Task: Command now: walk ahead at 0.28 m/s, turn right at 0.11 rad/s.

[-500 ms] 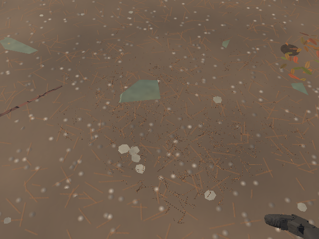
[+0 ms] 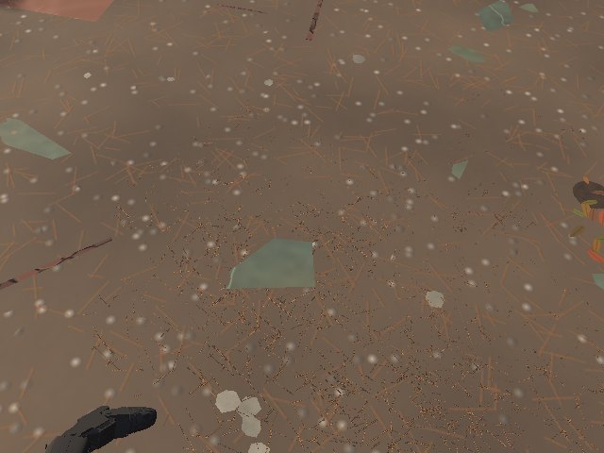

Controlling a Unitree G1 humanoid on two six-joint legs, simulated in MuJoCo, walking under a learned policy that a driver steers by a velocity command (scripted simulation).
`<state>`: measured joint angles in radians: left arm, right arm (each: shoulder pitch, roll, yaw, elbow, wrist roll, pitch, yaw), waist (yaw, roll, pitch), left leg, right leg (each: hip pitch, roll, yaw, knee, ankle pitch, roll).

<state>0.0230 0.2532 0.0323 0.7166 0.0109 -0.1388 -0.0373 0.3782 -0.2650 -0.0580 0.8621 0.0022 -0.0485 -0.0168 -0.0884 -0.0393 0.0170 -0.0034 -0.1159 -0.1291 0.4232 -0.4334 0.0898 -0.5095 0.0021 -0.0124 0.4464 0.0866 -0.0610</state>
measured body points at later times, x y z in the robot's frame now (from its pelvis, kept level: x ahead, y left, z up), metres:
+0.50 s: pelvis +0.13 +0.02 +0.01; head +0.16 +0.03 +0.46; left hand +0.33 +0.26 -0.10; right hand +0.21 -0.29 -0.08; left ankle +0.19 +0.12 -0.73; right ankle +0.14 -0.10 -0.71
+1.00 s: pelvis +0.12 -0.01 +0.01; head +0.13 -0.05 +0.46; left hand +0.40 +0.12 -0.06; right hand +0.07 -0.33 -0.11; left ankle +0.17 +0.12 -0.66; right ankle +0.07 -0.10 -0.73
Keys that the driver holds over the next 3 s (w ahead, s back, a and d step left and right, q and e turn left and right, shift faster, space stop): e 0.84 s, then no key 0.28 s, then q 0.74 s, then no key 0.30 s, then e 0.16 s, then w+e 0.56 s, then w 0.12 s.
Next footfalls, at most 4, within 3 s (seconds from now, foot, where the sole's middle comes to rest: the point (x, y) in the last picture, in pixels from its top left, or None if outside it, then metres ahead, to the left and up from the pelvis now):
0.46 left None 0.23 0.11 -0.76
0.90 right None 0.10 -0.12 -0.76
1.26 left None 0.22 0.08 -0.76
1.84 left None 0.17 0.13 -0.76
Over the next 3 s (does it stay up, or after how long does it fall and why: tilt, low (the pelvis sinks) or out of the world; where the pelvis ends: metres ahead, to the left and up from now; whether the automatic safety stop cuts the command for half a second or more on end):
stays up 0.26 -0.13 0.02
